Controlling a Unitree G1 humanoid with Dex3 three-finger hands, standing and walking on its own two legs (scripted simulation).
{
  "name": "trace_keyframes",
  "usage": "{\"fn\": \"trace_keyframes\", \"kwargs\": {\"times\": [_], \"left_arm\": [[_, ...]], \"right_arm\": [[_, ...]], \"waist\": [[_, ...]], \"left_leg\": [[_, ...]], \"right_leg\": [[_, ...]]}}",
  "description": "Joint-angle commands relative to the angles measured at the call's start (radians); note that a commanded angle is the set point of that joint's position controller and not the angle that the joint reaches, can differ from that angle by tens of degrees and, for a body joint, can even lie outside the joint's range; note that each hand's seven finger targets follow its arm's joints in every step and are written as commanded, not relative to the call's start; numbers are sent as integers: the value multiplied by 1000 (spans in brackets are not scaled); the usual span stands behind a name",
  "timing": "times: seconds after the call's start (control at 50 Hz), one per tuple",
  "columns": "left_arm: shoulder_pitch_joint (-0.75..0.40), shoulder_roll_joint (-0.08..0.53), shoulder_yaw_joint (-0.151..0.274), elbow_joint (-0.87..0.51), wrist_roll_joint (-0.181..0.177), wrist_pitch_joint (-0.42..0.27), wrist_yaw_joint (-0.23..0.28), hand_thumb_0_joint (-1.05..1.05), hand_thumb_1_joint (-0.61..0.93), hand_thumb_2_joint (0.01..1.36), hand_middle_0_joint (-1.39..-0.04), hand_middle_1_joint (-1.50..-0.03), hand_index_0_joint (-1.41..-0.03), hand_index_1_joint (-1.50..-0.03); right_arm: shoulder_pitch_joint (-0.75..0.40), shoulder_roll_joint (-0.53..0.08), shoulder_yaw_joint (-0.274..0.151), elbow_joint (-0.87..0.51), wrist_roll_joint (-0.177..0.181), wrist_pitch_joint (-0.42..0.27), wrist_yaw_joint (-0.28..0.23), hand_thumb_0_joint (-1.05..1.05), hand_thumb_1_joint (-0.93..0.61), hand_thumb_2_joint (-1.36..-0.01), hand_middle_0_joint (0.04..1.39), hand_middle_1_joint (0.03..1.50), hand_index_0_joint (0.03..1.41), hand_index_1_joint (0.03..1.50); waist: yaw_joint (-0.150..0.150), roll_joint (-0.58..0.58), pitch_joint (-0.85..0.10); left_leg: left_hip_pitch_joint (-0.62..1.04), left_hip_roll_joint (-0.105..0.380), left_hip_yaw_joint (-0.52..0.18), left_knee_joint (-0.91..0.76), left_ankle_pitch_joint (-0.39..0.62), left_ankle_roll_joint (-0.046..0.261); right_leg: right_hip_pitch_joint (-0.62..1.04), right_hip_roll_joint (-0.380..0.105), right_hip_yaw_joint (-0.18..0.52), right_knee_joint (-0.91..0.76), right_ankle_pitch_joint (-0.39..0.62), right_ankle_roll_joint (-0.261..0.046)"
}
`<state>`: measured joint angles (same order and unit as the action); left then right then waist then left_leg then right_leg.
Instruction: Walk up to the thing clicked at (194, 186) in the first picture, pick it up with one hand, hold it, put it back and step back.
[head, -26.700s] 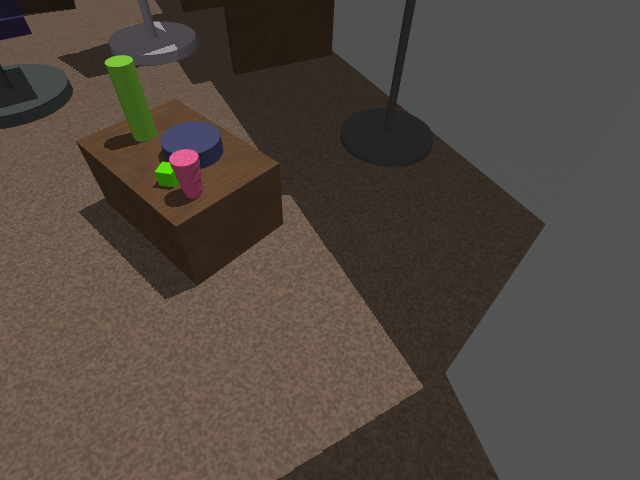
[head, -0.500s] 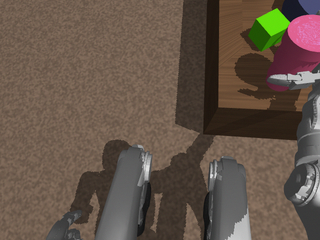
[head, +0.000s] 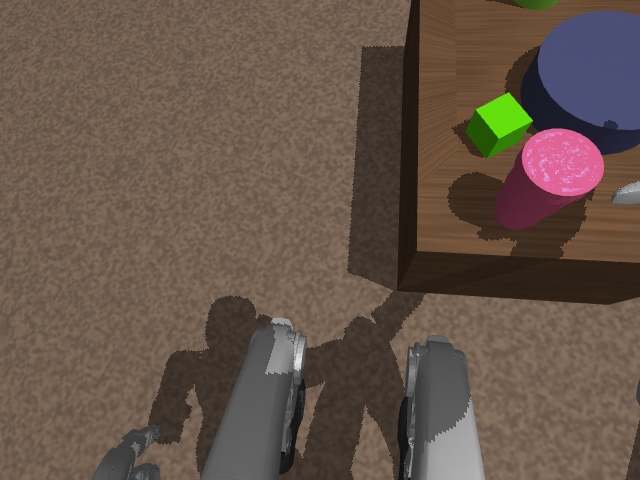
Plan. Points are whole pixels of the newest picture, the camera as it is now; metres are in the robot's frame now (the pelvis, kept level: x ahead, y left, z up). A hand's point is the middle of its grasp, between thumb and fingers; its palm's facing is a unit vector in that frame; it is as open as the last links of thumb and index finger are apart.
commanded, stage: home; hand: right
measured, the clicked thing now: (534, 189) +0.50 -0.24 -0.10
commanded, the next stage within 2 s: none
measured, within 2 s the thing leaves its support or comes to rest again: neither
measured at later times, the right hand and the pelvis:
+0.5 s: hand out of the picture +0.40 -0.31 +0.11, palm faces +0.32 +0.87 -0.37, open 17.0 cm; pelvis +0.05 -0.01 +0.16, yaw -2 degrees
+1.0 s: hand out of the picture +0.22 -0.19 +0.15, palm faces +0.12 +0.97 -0.20, open 17.5 cm; pelvis +0.08 +0.00 +0.21, yaw -5 degrees
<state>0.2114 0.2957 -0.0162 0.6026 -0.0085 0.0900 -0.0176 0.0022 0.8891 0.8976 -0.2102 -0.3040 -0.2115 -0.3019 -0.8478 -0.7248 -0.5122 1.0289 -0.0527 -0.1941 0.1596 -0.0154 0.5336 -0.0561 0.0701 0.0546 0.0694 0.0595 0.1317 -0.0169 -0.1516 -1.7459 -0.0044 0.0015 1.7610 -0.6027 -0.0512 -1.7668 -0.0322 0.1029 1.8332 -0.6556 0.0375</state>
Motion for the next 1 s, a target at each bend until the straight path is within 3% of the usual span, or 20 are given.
{"fn": "trace_keyframes", "kwargs": {"times": [0.0, 0.04, 0.06, 0.1, 0.14, 0.2, 0.28, 0.3, 0.32, 0.34, 0.36, 0.38, 0.44, 0.5, 0.52, 0.58, 0.66, 0.76, 0.84, 0.98], "left_arm": [[164, 193, 64, -90, -7, 16, -1, 0, 877, 911, -204, -306, -200, -311], [175, 200, 65, -91, -10, 26, 6, 0, 896, 900, -201, -293, -199, -295], [184, 177, 60, -68, -4, 28, 8, 0, 896, 900, -201, -294, -199, -296], [192, 192, 78, -45, 2, 31, 21, 0, 896, 900, -201, -294, -199, -296], [198, 178, 74, -46, 5, 28, 28, 0, 896, 900, -201, -293, -199, -295], [202, 163, 73, -26, 3, 22, 33, 0, 896, 900, -201, -294, -199, -295], [178, 155, 63, -60, -11, 18, 39, 0, 968, 945, -196, -289, -186, -300], [191, 149, 68, -70, 11, 7, 39, 0, 896, 899, -201, -292, -199, -294], [174, 134, 67, -84, 3, -2, 41, 0, 976, 963, -179, -276, -167, -289], [175, 129, 68, -82, 4, -6, 45, 0, 896, 899, -201, -292, -199, -294], [157, 126, 69, -87, 4, -12, 48, 0, 896, 899, -201, -292, -199, -294], [147, 124, 71, -99, 4, -16, 52, 0, 946, 927, -186, -275, -175, -289], [124, 100, 70, -113, -2, -33, 65, 0, 896, 900, -201, -293, -199, -295], [102, 83, 61, -120, -4, -48, 84, 0, 896, 900, -201, -293, -199, -295], [96, 79, 58, -116, -6, -52, 88, 0, 896, 900, -201, -293, -199, -295], [80, 74, 55, -143, -9, -72, 110, 0, 896, 900, -201, -293, -199, -295], [46, 47, 34, -168, -23, -107, 137, 0, 896, 900, -201, -294, -199, -296], [10, 49, 36, -227, -36, -158, 159, 0, 896, 900, -201, -294, -199, -296], [-12, 46, 35, -254, -36, -203, 168, 0, 896, 900, -201, -294, -199, -296], [-11, 37, 37, -266, -18, -268, 187, 0, 893, 898, -200, -294, -199, -295]], "right_arm": [[-371, -440, -46, -384, -63, -2, -89, 0, 501, -71, 47, 60, 59, 60], [-267, -509, -109, -370, -77, 14, -136, 0, 487, -94, 61, 65, 61, 65], [-287, -367, -13, -314, -75, 21, -145, 0, 455, -112, 64, 70, 64, 70], [-217, -373, -44, -231, -79, 33, -184, 0, 410, -138, 68, 78, 68, 78], [-227, -344, -25, -248, -76, 38, -204, 0, 410, -139, 69, 78, 68, 78], [-60, -161, 54, -73, -52, 64, -211, 0, 468, -105, 63, 68, 62, 68], [29, -96, 96, -134, -28, 88, -223, 0, 488, -14, 141, 107, 141, 107], [139, -28, 109, -179, -46, 78, -236, 0, 466, -94, 63, 69, 63, 69], [239, 21, 117, -196, -31, 77, -244, 0, 526, -14, 143, 58, 143, 58], [223, 6, 97, -242, -19, 68, -254, 0, 493, -91, 63, 64, 63, 64], [292, -5, 72, -325, 2, 54, -261, 0, 462, -109, 64, 70, 63, 70], [295, -17, 75, -450, 12, 41, -266, 0, 504, -29, 144, 71, 143, 71], [467, 86, 109, -563, 40, 50, -291, 0, 492, -91, 60, 64, 60, 64], [565, 91, 123, -737, 42, 73, -314, 0, 472, -103, 62, 68, 62, 68], [626, 135, 149, -693, 41, 97, -314, 0, 473, -102, 62, 68, 62, 67], [681, 160, 192, -894, 50, 144, -312, 0, 486, -95, 61, 65, 61, 65], [887, 294, 330, -958, 76, 282, -275, 0, 558, -52, 53, 53, 53, 53], [1122, 380, 435, -1101, 119, 455, -217, 0, 566, -48, 53, 51, 52, 51], [1215, 364, 429, -1217, 126, 541, -200, 0, 559, -52, 53, 53, 53, 53], [1258, 361, 415, -1357, 101, 564, -200, 0, 577, -41, 51, 49, 51, 49]], "waist": [[-67, -271, -767], [-75, -290, -762], [-36, -248, -671], [-29, -216, -573], [-33, -206, -602], [-3, -156, -446], [-37, -174, -416], [-21, -117, -366], [-38, -85, -364], [-31, -62, -364], [-64, -86, -376], [-72, -115, -409], [-80, -101, -383], [-95, -147, -364], [-82, -130, -323], [-98, -197, -345], [-73, -165, -218], [-66, -46, -136], [-75, -5, -74], [-80, -39, -68]], "left_leg": [[479, -14, 39, -301, 191, 76], [535, -11, 46, -338, 248, 73], [513, -17, 52, -363, 244, 74], [552, -18, 52, -434, 253, 73], [649, -20, 47, -489, 307, 71], [671, -24, 60, -560, 339, 75], [742, -26, 71, -646, 340, 80], [781, -31, 77, -656, 359, 76], [822, -31, 75, -679, 359, 74], [846, -33, 76, -695, 374, 73], [883, -30, 73, -707, 378, 75], [922, -29, 69, -726, 394, 76], [1013, -27, 64, -785, 406, 75], [1084, -25, 57, -835, 414, 73], [1088, -25, 57, -846, 419, 72], [1146, -22, 58, -872, 428, 77], [1153, -24, 79, -916, 412, 72], [1165, -26, 92, -974, 348, 58], [1161, -25, 89, -995, 320, 47], [1163, -10, 62, -988, 309, 42]], "right_leg": [[679, -4, -35, -372, 253, -39], [780, -9, -25, -425, 335, -26], [787, -16, -19, -444, 337, -30], [790, -13, -22, -492, 322, -37], [828, -10, -41, -521, 370, -43], [858, -11, -43, -584, 414, -42], [991, -18, -23, -710, 446, -28], [903, -11, -28, -710, 437, -45], [903, -8, -34, -729, 423, -51], [909, -9, -37, -735, 440, -53], [929, -6, -45, -752, 450, -51], [976, -4, -55, -769, 466, -50], [1017, -1, -69, -818, 453, -52], [1085, 2, -80, -871, 453, -47], [1087, 1, -80, -882, 454, -47], [1179, 3, -79, -933, 465, -38], [1202, -6, -62, -993, 465, -33], [1192, 0, -58, -1019, 392, -48], [1169, 9, -65, -1016, 358, -57], [1172, 25, -83, -991, 341, -57]]}}
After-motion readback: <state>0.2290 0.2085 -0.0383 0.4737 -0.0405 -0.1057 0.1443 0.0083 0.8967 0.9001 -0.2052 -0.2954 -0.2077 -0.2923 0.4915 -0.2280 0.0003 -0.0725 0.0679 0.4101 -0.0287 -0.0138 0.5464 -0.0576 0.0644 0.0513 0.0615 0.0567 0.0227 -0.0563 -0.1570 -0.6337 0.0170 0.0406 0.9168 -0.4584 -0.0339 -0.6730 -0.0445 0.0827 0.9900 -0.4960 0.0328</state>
